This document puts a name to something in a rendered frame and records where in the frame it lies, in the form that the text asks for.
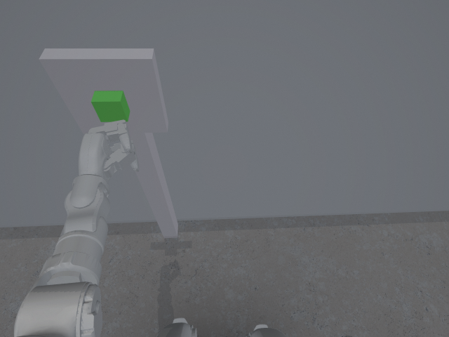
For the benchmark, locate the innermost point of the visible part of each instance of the left robot shin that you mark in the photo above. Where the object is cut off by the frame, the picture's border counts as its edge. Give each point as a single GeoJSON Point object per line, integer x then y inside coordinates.
{"type": "Point", "coordinates": [178, 320]}

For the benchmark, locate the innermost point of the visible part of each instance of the left robot forearm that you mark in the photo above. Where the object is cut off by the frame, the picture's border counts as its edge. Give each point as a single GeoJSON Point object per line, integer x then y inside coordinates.
{"type": "Point", "coordinates": [82, 241]}

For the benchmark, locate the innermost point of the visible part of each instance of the robot left hand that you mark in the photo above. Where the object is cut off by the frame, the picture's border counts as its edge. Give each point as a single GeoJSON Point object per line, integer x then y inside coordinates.
{"type": "Point", "coordinates": [98, 158]}

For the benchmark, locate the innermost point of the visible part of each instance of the button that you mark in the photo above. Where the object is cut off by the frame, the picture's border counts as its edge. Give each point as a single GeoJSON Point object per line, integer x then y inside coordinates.
{"type": "Point", "coordinates": [110, 105]}

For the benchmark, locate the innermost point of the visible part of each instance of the left robot upper arm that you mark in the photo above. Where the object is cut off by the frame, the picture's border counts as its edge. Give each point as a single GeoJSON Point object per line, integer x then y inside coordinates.
{"type": "Point", "coordinates": [62, 310]}

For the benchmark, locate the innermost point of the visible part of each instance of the right robot shin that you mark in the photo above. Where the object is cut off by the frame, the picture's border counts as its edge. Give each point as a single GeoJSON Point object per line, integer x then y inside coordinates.
{"type": "Point", "coordinates": [259, 326]}

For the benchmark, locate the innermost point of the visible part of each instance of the panel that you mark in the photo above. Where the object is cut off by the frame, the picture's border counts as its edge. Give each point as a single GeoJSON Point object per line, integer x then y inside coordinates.
{"type": "Point", "coordinates": [78, 72]}

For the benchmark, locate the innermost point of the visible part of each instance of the robot shin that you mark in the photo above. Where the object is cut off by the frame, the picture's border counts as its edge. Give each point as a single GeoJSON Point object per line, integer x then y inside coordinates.
{"type": "Point", "coordinates": [259, 326]}
{"type": "Point", "coordinates": [178, 320]}

